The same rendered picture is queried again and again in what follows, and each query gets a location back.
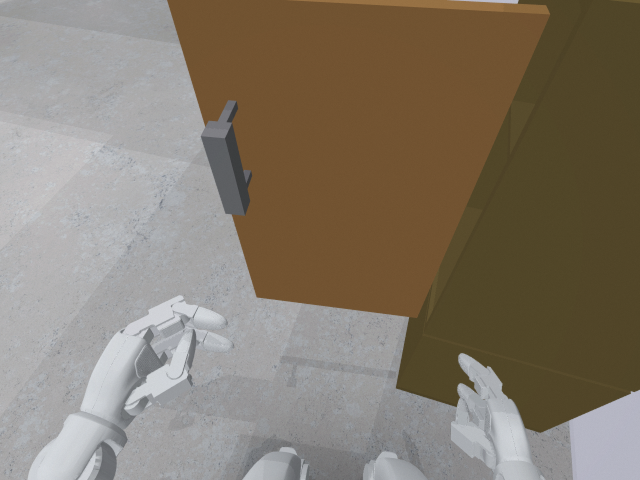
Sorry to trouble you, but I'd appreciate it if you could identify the robot left thigh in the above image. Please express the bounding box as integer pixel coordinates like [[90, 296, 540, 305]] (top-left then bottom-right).
[[242, 452, 309, 480]]

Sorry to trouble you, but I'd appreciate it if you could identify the robot right forearm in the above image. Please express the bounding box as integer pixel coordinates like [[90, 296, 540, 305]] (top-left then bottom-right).
[[493, 460, 545, 480]]

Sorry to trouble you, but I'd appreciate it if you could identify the right robot shin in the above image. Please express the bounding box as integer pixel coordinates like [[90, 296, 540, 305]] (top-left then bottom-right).
[[375, 451, 398, 462]]

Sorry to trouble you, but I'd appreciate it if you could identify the robot left hand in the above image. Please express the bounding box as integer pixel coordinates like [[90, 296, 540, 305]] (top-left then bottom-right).
[[81, 295, 234, 430]]

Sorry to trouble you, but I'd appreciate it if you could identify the robot right hand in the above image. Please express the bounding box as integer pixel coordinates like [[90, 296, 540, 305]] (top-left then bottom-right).
[[451, 353, 533, 474]]

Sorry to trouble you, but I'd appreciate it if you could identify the robot left forearm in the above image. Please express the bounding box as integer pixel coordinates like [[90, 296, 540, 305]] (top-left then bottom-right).
[[28, 412, 128, 480]]

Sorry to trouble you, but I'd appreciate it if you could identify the cupboard door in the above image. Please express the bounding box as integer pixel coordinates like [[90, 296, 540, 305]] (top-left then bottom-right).
[[167, 0, 550, 318]]

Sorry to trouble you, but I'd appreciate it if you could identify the handle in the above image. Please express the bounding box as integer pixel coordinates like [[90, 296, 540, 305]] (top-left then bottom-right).
[[201, 100, 252, 216]]

